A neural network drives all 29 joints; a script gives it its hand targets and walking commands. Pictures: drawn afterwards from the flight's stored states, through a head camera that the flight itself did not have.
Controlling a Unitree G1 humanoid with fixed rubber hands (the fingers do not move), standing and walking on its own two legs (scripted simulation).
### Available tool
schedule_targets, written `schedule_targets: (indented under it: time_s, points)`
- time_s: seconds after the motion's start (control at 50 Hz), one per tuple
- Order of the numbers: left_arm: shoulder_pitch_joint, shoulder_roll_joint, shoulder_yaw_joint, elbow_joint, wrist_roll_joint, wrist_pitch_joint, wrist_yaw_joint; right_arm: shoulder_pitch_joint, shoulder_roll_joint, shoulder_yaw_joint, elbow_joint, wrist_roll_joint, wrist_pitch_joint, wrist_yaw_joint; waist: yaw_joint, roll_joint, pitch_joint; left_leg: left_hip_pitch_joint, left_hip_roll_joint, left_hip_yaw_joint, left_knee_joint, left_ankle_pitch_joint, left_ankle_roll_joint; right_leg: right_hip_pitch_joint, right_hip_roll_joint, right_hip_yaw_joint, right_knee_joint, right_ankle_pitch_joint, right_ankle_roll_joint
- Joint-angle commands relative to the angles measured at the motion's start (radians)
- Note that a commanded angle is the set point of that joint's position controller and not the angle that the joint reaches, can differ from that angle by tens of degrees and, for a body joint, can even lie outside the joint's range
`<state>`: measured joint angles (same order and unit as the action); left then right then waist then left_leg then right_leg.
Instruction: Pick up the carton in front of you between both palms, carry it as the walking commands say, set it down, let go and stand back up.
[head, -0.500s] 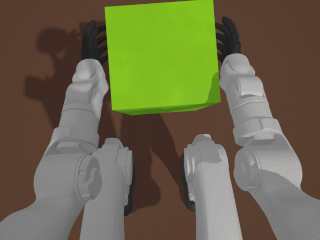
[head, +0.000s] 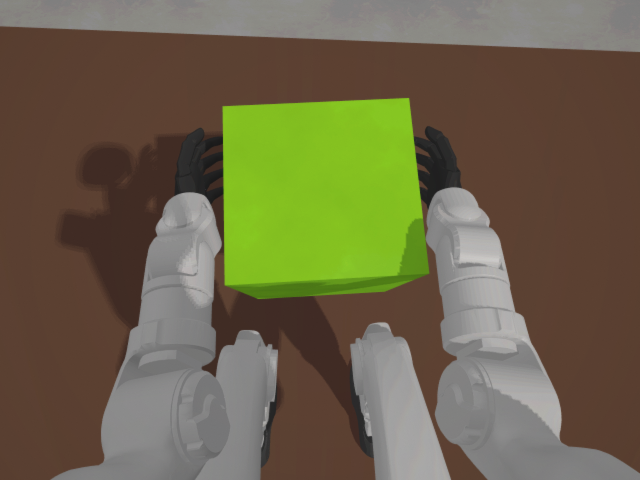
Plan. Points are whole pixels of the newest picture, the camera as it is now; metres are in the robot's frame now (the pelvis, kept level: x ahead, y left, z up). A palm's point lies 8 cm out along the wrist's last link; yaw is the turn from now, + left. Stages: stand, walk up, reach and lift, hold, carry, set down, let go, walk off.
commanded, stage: reach and lift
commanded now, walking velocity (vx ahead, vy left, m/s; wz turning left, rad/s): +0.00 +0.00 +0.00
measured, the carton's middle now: (319, 217) +0.45 -0.02 -0.12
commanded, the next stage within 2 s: hold in 2.00 s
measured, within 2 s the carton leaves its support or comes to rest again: neither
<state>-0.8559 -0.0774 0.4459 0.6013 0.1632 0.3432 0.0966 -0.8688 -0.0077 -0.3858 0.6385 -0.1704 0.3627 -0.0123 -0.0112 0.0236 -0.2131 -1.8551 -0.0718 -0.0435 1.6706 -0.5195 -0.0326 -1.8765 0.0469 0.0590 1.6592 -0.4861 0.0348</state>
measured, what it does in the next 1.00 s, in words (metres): rises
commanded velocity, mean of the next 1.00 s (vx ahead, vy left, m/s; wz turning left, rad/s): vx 0.00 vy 0.00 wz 0.00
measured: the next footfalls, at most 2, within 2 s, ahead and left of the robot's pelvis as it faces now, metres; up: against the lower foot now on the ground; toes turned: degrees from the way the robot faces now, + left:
none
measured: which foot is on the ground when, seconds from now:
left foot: down 0.00-1.00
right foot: down 0.00-1.00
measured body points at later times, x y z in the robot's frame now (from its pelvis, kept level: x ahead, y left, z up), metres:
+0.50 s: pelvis +0.05 +0.00 +0.14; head +0.16 -0.01 +0.58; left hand +0.43 +0.14 +0.11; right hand +0.42 -0.16 +0.10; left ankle +0.09 +0.12 -0.49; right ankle +0.10 -0.13 -0.49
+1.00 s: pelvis +0.08 +0.00 +0.24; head +0.06 +0.00 +0.69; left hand +0.39 +0.15 +0.26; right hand +0.39 -0.15 +0.25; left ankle +0.09 +0.12 -0.49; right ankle +0.10 -0.13 -0.49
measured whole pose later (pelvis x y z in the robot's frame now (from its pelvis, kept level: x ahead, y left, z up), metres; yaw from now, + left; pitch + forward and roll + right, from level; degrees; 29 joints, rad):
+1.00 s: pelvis +0.08 +0.00 +0.24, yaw -1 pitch +0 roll +0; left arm -0.28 -0.16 0.28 0.40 0.24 0.53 0.02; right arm -0.26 0.15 -0.26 0.38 -0.24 0.55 -0.01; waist 0.00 0.01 -0.07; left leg -0.28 -0.03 -0.08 0.54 -0.27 0.00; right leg -0.29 0.02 0.06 0.52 -0.24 0.01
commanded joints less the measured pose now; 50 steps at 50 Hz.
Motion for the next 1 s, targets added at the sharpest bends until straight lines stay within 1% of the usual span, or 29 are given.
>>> schedule_targets:
  time_s: [0.0,0.2,0.38,0.44,0.6,0.7,0.84,0.92,0.98]
  points:
    - [-0.599,-1.095,-0.637,0.036,-0.162,0.009,-0.258,-0.598,1.093,0.587,-0.025,0.173,-0.007,0.236,-0.010,-0.031,-0.942,0.548,-0.121,0.088,-0.242,0.187,-0.001,0.670,0.125,-0.106,-0.215,0.206,-0.014]
    - [-0.404,-1.107,-0.649,0.047,-0.142,-0.003,-0.268,-0.403,1.132,0.605,-0.027,0.147,-0.021,0.218,-0.006,-0.035,-0.770,0.703,-0.114,0.049,-0.418,0.209,0.008,0.871,0.117,-0.058,-0.401,0.234,-0.016]
    - [-0.242,-1.110,-0.648,0.053,-0.112,-0.014,-0.274,-0.246,1.136,0.608,-0.036,0.119,-0.035,0.212,-0.002,-0.033,-0.621,0.905,-0.095,0.008,-0.607,0.246,0.021,1.072,0.101,-0.019,-0.589,0.263,-0.027]
    - [-0.190,-1.109,-0.652,0.046,-0.104,-0.013,-0.278,-0.197,1.135,0.614,-0.050,0.111,-0.034,0.214,-0.001,-0.033,-0.573,0.982,-0.086,-0.005,-0.674,0.269,0.024,1.149,0.095,-0.007,-0.656,0.287,-0.031]
    - [-0.048,-1.107,-0.685,0.005,-0.092,-0.002,-0.284,-0.063,1.129,0.645,-0.090,0.107,-0.022,0.221,0.001,-0.028,-0.451,1.220,-0.062,-0.032,-0.857,0.381,0.029,1.363,0.078,0.016,-0.833,0.393,-0.038]
    - [0.023,-1.107,-0.712,-0.031,-0.095,0.034,-0.293,0.004,1.133,0.671,-0.127,0.109,0.011,0.228,0.006,-0.026,-0.366,1.369,-0.047,-0.044,-0.969,0.447,0.028,1.491,0.068,0.024,-0.942,0.453,-0.040]
    - [0.102,-1.100,-0.761,-0.125,-0.114,0.127,-0.309,0.085,1.126,0.712,-0.225,0.123,0.100,0.233,0.005,-0.021,-0.229,1.553,-0.030,-0.049,-1.124,0.517,0.025,1.664,0.053,0.022,-1.097,0.510,-0.040]
    - [0.132,-1.092,-0.761,-0.168,-0.115,0.184,-0.319,0.107,1.105,0.712,-0.276,0.126,0.157,0.236,0.002,-0.012,-0.133,1.643,-0.021,-0.048,-1.209,0.505,0.022,1.742,0.048,0.018,-1.186,0.479,-0.040]
    - [0.136,-1.064,-0.721,-0.163,-0.096,0.220,-0.325,0.116,1.090,0.674,-0.273,0.111,0.195,0.243,0.002,-0.013,-0.039,1.665,-0.018,-0.046,-1.257,0.442,0.026,1.754,0.047,0.015,-1.231,0.415,-0.043]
